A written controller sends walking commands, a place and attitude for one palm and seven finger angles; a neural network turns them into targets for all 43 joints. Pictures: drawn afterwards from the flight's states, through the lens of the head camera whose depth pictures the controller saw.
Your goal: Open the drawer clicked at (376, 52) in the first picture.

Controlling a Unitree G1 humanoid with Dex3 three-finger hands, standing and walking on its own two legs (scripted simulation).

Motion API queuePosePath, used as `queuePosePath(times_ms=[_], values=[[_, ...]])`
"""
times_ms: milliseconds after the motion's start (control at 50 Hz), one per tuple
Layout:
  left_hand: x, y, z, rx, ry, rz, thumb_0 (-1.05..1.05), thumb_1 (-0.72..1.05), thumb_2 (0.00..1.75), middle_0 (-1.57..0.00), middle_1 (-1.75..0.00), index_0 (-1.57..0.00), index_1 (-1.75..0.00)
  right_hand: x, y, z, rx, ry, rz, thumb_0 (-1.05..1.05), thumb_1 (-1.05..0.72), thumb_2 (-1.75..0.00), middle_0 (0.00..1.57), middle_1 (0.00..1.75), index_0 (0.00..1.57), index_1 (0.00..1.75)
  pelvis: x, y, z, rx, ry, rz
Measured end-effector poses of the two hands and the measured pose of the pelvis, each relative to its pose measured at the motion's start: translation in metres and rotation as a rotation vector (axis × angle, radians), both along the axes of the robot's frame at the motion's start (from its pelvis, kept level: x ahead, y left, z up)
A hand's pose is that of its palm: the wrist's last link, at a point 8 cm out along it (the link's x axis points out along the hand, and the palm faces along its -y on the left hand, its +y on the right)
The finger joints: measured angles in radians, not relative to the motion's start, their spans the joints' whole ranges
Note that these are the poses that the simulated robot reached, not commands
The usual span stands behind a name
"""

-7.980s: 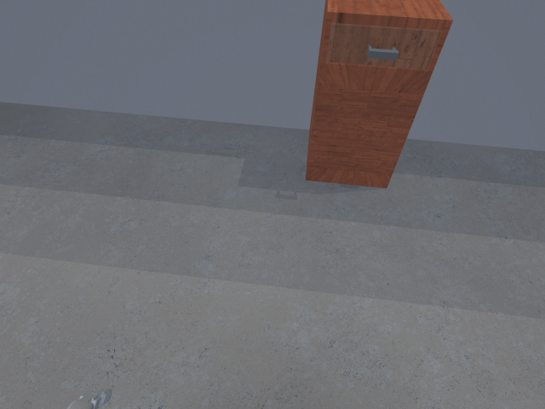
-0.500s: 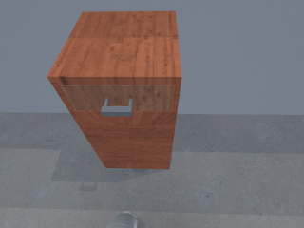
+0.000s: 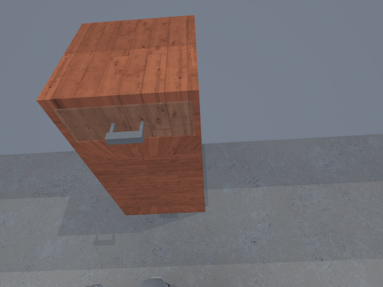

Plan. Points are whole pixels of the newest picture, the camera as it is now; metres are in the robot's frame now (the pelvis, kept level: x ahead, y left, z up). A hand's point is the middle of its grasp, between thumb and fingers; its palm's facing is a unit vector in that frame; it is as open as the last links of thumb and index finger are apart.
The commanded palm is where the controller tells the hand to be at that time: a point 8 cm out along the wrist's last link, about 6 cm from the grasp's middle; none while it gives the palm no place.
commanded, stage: come to a stop and stand still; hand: left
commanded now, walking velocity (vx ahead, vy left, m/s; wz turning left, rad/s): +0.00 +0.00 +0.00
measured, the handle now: (126, 131) +0.52 +0.22 -0.03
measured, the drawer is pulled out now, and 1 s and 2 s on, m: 0.00 0.00 0.00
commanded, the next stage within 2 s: look again from close up in 0.80 s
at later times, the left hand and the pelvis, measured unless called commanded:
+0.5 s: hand out of the picture -0.03 +0.12 -0.15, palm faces +0.10 -0.97 -0.21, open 7.2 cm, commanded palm none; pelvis -0.04 -0.06 +0.02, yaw +2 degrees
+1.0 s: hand out of the picture -0.07 +0.12 -0.16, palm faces +0.05 -0.98 -0.20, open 7.3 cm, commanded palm none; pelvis -0.06 -0.04 +0.02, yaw +2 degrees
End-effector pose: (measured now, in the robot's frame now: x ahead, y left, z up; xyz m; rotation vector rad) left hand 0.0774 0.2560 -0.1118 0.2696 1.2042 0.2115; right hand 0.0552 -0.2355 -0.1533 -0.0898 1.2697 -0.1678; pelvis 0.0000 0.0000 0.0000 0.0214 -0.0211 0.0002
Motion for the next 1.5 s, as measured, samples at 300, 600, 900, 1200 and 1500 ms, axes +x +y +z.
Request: queuePosePath(times_ms=[300, 600, 900, 1200, 1500], values=[[-0.064, -0.075, 0.005, -0.068, 0.052, 0.059, 0.0, 0.92, 0.9, -0.2, -0.29, -0.2, -0.3, -0.085, -0.045, 0.014, 0.006, 0.169, 0.003, 0.0, -0.91, -0.9, 0.2, 0.29, 0.2, 0.3, -0.025, -0.051, 0.018, 0.004, 0.037, 0.026], [-0.144, -0.1, -0.01, -0.125, 0.192, 0.127, 0.0, 0.92, 0.9, -0.2, -0.29, -0.2, -0.3, -0.116, -0.035, 0.018, 0.021, 0.169, 0.043, 0.0, -0.91, -0.9, 0.2, 0.29, 0.2, 0.3, -0.049, -0.063, 0.02, -0.02, 0.006, 0.027], [-0.159, -0.101, -0.013, -0.157, 0.234, 0.126, 0.01, 0.92, 0.9, -0.2, -0.29, -0.2, -0.3, -0.19, -0.016, 0.029, 0.028, 0.331, -0.01, 0.0, -0.91, -0.9, 0.2, 0.29, 0.2, 0.3, -0.053, -0.053, 0.02, -0.019, 0.032, 0.025], [-0.134, -0.041, -0.017, -0.117, 0.09, 0.075, 0.01, 0.93, 0.9, -0.2, -0.29, -0.2, -0.3, -0.146, 0.029, 0.019, 0.029, 0.106, 0.027, 0.0, -0.91, -0.9, 0.2, 0.29, 0.2, 0.3, -0.062, -0.008, 0.014, -0.026, -0.002, 0.031], [-0.172, -0.031, -0.02, -0.166, 0.181, 0.094, 0.0, 0.92, 0.9, -0.19, -0.29, -0.2, -0.3, -0.144, 0.052, 0.023, 0.012, 0.112, 0.047, 0.01, -0.91, -0.9, 0.2, 0.29, 0.2, 0.3, -0.067, 0.02, 0.016, -0.017, -0.01, 0.022]])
